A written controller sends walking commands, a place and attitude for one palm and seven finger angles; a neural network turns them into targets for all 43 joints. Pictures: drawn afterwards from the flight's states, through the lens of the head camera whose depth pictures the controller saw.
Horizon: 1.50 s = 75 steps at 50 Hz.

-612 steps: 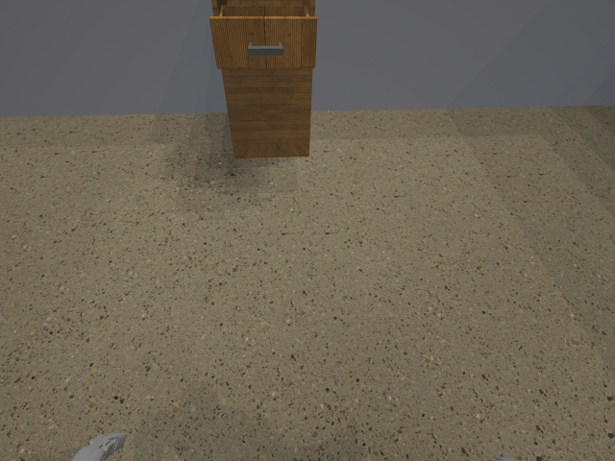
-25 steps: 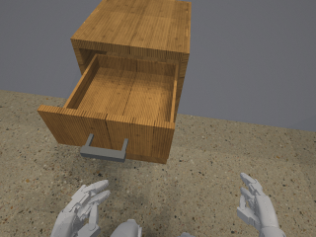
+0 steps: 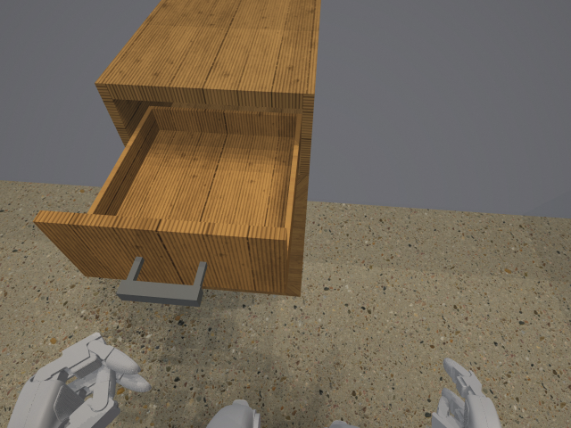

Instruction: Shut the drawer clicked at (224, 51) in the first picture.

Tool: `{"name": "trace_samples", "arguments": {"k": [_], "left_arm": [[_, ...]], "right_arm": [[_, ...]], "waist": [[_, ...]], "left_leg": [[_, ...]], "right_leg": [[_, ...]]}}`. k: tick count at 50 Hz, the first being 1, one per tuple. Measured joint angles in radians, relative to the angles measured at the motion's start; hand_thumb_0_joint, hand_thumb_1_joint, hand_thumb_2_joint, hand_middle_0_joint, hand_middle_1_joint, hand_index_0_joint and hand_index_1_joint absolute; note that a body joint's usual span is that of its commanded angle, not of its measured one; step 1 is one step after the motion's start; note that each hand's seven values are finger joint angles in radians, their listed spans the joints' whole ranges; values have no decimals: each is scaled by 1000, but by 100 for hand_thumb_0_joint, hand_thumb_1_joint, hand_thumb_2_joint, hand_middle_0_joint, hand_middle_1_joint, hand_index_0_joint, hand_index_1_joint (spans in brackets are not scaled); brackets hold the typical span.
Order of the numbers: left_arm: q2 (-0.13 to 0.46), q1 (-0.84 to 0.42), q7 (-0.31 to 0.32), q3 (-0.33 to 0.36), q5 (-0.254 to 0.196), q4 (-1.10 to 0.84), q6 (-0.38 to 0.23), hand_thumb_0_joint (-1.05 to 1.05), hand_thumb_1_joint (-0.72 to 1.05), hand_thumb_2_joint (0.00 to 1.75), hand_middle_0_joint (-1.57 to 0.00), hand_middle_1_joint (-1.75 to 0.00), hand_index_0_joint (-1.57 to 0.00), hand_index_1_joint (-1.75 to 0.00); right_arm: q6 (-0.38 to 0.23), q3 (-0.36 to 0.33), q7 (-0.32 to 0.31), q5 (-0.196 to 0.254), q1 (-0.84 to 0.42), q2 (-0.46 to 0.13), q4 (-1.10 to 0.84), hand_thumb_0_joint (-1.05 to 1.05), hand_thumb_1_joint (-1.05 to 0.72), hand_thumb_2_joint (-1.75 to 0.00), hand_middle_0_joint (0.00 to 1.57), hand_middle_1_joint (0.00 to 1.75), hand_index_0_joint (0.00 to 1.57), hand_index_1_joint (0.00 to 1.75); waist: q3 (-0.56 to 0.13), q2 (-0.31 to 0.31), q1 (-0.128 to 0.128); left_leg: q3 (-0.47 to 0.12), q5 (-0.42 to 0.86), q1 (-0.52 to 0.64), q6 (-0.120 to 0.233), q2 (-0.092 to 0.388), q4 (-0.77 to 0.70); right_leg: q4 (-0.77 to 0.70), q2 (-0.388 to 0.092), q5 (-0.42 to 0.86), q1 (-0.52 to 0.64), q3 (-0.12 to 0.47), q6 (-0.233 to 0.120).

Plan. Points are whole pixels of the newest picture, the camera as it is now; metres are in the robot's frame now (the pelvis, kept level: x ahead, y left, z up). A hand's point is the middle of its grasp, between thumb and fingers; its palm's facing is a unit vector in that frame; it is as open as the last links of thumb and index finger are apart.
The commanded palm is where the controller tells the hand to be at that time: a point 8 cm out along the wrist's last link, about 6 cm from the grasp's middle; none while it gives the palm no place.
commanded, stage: raise the hand and make a fist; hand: left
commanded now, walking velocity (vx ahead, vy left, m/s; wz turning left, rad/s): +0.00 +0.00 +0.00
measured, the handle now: (165, 279) +0.32 +0.20 +0.01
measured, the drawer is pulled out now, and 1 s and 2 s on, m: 0.29 0.29 0.29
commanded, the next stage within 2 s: bring the fist close to the handle in 1.00 s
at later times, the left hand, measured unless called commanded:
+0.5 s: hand (110, 423) +0.13 +0.18 +0.10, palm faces -0.04 -1.00 +0.00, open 3.2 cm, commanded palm +0.08 +0.24 +0.11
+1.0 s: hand (101, 409) +0.14 +0.18 +0.11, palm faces +0.02 -1.00 -0.01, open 3.3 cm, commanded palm +0.08 +0.23 +0.11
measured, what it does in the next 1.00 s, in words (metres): stands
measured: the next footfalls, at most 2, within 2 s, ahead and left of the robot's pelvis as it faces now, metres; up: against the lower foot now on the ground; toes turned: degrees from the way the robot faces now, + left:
none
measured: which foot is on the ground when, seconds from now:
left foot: down 0.00-1.00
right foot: down 0.00-1.00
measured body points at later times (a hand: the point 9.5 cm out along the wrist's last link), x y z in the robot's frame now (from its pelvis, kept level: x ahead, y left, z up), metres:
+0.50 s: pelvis +0.00 +0.04 +0.01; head +0.01 +0.03 +0.46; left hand +0.12 +0.23 +0.10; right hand +0.22 -0.17 -0.03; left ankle +0.04 +0.11 -0.67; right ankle +0.00 -0.06 -0.67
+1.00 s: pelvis +0.00 +0.05 +0.01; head +0.02 +0.05 +0.46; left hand +0.13 +0.24 +0.12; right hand +0.20 -0.17 -0.04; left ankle +0.04 +0.11 -0.67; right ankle +0.00 -0.06 -0.67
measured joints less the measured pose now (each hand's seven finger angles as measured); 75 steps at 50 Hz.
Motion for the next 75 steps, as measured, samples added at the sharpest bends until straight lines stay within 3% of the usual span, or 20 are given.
{"name": "trace_samples", "arguments": {"k": [4, 8, 16, 23, 27, 32, 37, 42, 51, 59, 69, 75], "left_arm": [[-10, 24, -55, -29, -11, 6, -39, 1, 90, 90, -101, -117, -101, -118], [-4, 27, -83, -70, -1, 8, -18, 1, 90, 90, -109, -126, -109, -127], [-10, 43, -6, -76, 8, -88, 10, 1, 90, 90, -125, -143, -125, -144], [-18, 66, 6, -163, 54, -155, 93, 1, 90, 90, -135, -154, -135, -155], [-8, 87, 42, -182, 74, -203, 129, 1, 90, 90, -138, -157, -138, -158], [-21, 116, 90, -190, 82, -272, 133, 1, 90, 90, -139, -159, -139, -159], [-36, 122, 93, -219, 104, -286, 142, 1, 90, 90, -140, -159, -140, -160], [-15, 136, 101, -221, 117, -278, 168, 1, 90, 90, -140, -160, -140, -160], [-31, 154, 136, -226, 114, -323, 131, 1, 90, 90, -140, -160, -140, -160], [-25, 160, 124, -238, 129, -300, 157, 1, 90, 90, -140, -160, -140, -160], [-25, 95, 104, -204, 108, -201, 69, 1, 90, 90, -140, -160, -140, -160], [-16, 29, 89, -193, 102, -151, 55, 1, 90, 90, -140, -160, -140, -160]], "right_arm": [[-22, -9, 1, 10, -19, -27, -4, 1, -90, -90, 20, 30, 20, 30], [-37, -6, -4, 14, -41, -23, -32, 1, -90, -90, 20, 30, 20, 30], [-39, 24, 13, 7, -62, 14, -77, 1, -90, -90, 20, 30, 20, 30], [-28, 63, 29, 6, -61, 21, -120, 1, -90, -90, 20, 30, 20, 30], [-16, 69, 33, 5, -45, 26, -140, 1, -90, -90, 20, 30, 20, 30], [-11, 72, 44, 3, -20, 20, -149, 1, -90, -90, 20, 30, 20, 30], [-1, 72, 49, 2, -8, 12, -150, 1, -90, -90, 20, 30, 20, 30], [18, 63, 45, 3, 3, 12, -158, 1, -90, -90, 20, 30, 20, 30], [11, 55, 54, 1, 7, 6, -167, 1, -90, -90, 20, 30, 20, 30], [34, 58, 48, 2, -2, 19, -180, 1, -90, -90, 20, 30, 20, 30], [32, 55, 45, -9, -17, 7, -167, 1, -90, -90, 20, 30, 20, 30], [43, 50, 41, -9, -24, 5, -154, 1, -90, -90, 20, 30, 20, 30]], "waist": [[-1, 10, -1], [1, 5, 3], [-13, 7, 17], [-14, 25, 20], [-10, 23, 24], [-11, 29, 24], [-10, 27, 15], [-10, 18, 12], [-18, 30, 11], [-20, 26, 12], [-22, 17, 15], [-26, 19, 5]], "left_leg": [[2, 6, -3, 8, -7, -6], [8, 12, 3, 16, -9, -14], [3, 11, 39, 30, -11, -24], [6, 14, 61, 47, -20, -33], [13, 14, 71, 54, -23, -39], [17, 12, 80, 62, -26, -41], [23, 8, 73, 68, -29, -36], [28, 2, 66, 68, -27, -28], [25, -9, 53, 68, -26, -13], [27, -11, 49, 62, -25, -12], [3, -24, -26, 46, -17, 42], [0, -35, -66, 38, -10, 73]], "right_leg": [[-6, -7, 5, -1, 1, 11], [-13, -9, 12, 3, 8, 11], [-44, -8, 24, 50, 4, 20], [-63, -16, 33, 77, 6, 37], [-69, -19, 36, 86, 13, 44], [-74, -22, 37, 95, 18, 52], [-66, -26, 34, 87, 23, 58], [-57, -25, 29, 77, 28, 58], [-45, -24, 19, 67, 26, 58], [-37, -23, 13, 59, 28, 52], [12, -16, -7, -7, 3, 34], [45, -11, -19, -48, -1, 25]]}}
